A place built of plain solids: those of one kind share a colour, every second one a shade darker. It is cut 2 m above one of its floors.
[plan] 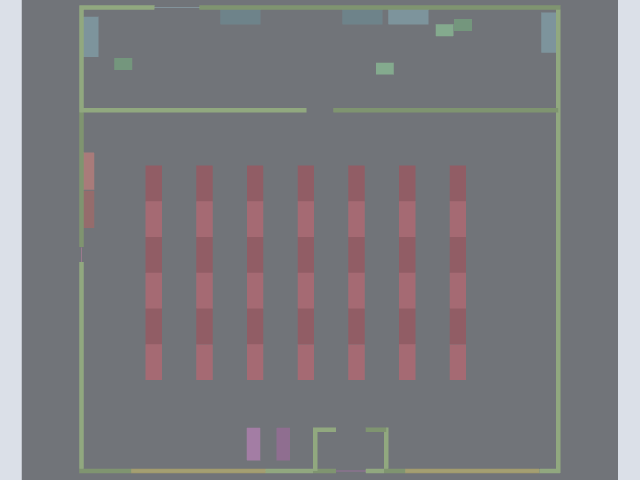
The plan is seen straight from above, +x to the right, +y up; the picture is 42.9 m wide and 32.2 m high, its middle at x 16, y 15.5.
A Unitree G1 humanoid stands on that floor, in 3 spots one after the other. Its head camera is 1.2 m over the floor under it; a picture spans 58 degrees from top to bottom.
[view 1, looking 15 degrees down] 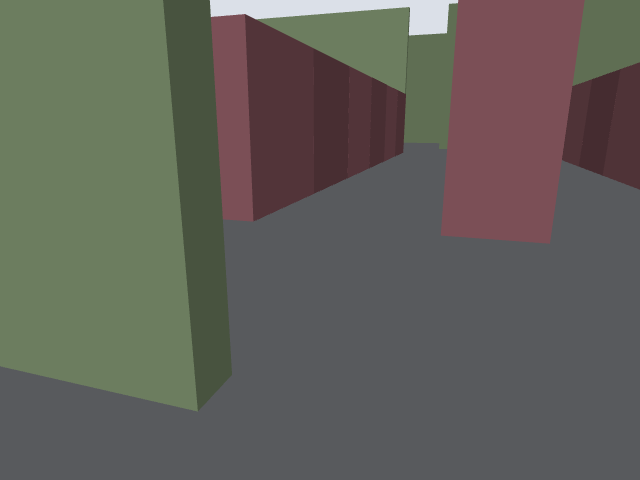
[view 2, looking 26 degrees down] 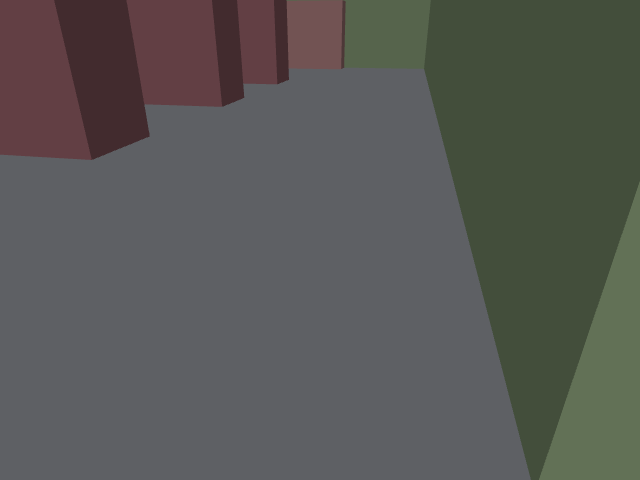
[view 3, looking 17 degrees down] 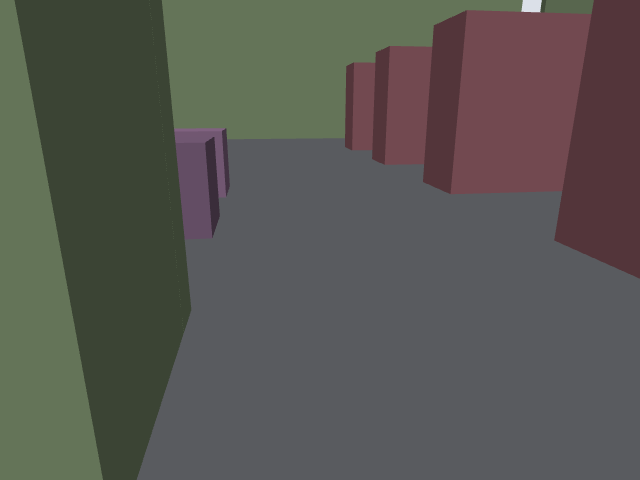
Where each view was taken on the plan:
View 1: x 18.07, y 1.25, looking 108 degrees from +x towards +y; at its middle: ground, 4.64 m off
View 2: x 15.99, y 23.60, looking -169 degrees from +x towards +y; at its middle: ground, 2.74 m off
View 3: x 18.07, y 3.37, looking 172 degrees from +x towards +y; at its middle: ground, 4.10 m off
